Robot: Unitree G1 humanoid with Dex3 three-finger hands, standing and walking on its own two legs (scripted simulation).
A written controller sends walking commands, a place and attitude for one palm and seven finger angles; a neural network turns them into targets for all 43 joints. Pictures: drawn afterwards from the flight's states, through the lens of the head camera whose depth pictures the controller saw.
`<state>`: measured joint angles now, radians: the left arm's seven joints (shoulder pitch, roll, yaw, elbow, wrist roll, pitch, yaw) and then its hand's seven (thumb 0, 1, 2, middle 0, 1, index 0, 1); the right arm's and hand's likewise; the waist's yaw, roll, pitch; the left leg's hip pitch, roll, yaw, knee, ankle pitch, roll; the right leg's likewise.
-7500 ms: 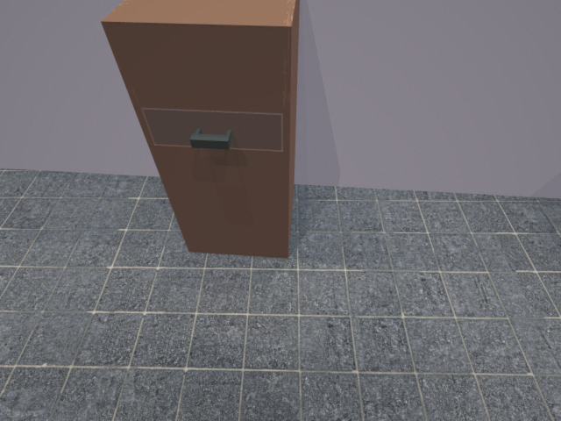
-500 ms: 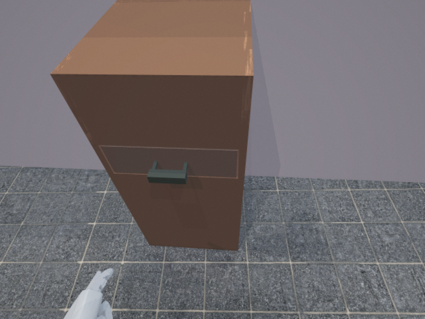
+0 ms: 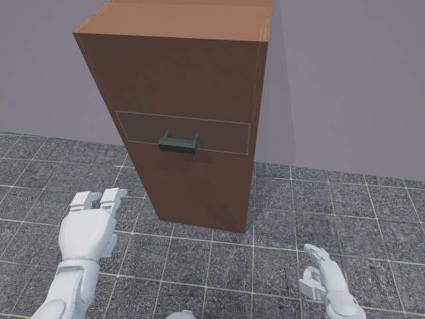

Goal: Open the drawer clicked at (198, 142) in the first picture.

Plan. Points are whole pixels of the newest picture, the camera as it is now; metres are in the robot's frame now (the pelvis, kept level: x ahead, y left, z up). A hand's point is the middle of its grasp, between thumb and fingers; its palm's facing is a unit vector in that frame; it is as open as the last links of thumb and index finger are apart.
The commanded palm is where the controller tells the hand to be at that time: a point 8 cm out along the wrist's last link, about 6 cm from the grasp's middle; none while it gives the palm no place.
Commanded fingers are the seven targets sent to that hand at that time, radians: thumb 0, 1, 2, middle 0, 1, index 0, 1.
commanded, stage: raise the hand with hooked fingers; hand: left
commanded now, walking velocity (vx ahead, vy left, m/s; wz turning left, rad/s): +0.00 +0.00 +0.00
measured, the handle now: (180, 140) +0.58 +0.18 -0.07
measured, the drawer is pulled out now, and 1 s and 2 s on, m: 0.00 0.00 0.00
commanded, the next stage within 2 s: move the hooked fingers above the handle in 1.24 s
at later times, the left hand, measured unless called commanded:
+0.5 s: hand (96, 190) +0.31 +0.27 +0.07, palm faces +0.08 -0.10 -0.99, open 12.9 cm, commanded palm +0.29 +0.27 +0.13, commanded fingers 0.00 -0.48 0.31 -0.30 -1.18 -0.30 -1.18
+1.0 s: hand (83, 156) +0.35 +0.29 +0.12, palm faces +0.00 -0.08 -1.00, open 13.9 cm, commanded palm +0.32 +0.29 +0.17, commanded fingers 0.00 -0.50 0.30 -0.30 -1.20 -0.30 -1.20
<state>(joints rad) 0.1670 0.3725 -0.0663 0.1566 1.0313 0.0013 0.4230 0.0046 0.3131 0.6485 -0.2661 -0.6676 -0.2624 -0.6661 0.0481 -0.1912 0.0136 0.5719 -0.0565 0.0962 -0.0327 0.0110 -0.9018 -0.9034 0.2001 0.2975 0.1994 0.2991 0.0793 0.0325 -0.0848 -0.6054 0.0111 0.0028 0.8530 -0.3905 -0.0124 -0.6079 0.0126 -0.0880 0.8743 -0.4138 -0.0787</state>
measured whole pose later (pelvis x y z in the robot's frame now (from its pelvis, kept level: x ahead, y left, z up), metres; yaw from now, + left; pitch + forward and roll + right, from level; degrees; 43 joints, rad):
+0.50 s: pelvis +0.03 +0.04 +0.03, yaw -2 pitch +6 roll +0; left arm 0.10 0.39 -0.06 0.07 1.00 0.03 0.30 0.00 -0.25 0.40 -0.31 -1.04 -0.30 -1.04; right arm 0.13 -0.26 -0.05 0.62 -0.03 0.12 -0.03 0.01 -0.90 -0.90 0.20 0.30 0.20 0.30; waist 0.06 0.06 -0.05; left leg -0.40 -0.02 0.06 0.65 -0.35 0.04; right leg -0.41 -0.01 -0.03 0.66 -0.35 -0.01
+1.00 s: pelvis +0.04 +0.05 +0.04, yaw -1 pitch +4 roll +0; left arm -0.10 0.48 -0.03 0.08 0.93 -0.01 0.05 0.00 -0.49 0.30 -0.32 -1.20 -0.31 -1.19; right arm 0.14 -0.24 0.00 0.62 -0.01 0.16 -0.01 0.01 -0.90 -0.90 0.20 0.30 0.20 0.30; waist 0.08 0.08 -0.01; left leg -0.27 -0.04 0.04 0.48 -0.28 0.05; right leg -0.27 -0.02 -0.04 0.48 -0.28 0.00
